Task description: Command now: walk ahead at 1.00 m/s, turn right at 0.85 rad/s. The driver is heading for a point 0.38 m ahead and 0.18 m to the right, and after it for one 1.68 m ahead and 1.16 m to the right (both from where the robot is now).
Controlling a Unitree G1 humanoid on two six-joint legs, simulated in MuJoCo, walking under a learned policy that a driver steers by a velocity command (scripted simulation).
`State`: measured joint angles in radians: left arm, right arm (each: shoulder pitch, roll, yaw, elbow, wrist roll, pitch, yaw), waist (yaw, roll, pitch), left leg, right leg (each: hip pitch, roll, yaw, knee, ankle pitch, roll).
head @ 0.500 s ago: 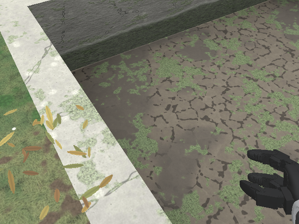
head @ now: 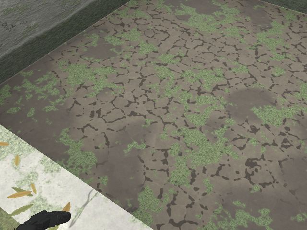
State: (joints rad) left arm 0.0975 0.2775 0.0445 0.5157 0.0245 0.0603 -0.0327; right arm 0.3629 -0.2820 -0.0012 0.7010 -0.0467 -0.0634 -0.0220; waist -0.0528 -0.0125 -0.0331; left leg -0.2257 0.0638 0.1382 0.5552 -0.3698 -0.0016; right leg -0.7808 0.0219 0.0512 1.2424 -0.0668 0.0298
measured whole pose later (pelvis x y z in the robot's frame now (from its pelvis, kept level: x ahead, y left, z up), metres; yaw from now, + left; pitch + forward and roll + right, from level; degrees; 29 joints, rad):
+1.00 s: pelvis +0.15 -0.09 +0.00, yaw -50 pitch +1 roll +2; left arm 0.10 0.15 -0.05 0.59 0.02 0.11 -0.01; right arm 0.23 -0.23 0.03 0.63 -0.03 0.07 0.01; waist -0.01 0.02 -0.03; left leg -0.35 0.01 0.05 0.67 -0.42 -0.03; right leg -0.37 0.08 0.14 0.63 -0.27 -0.04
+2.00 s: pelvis +0.21 -0.10 +0.02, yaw -50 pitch +1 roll +0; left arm 0.21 0.24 -0.08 0.63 0.04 0.06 0.00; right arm 0.22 -0.25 0.08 0.64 -0.03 0.08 0.01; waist -0.01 -0.01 0.00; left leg -0.09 -0.06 0.02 0.28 -0.20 0.06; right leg -0.16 0.03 0.16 0.35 -0.20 0.01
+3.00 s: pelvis +0.21 -0.09 +0.02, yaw -49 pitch +0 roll +1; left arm 0.29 0.24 -0.07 0.64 0.04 0.05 0.01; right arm 0.27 -0.24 0.08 0.71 -0.04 0.10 -0.01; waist -0.02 -0.02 -0.01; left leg -0.08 -0.08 0.00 0.24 -0.17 0.07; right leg -0.16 0.01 0.15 0.34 -0.19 0.02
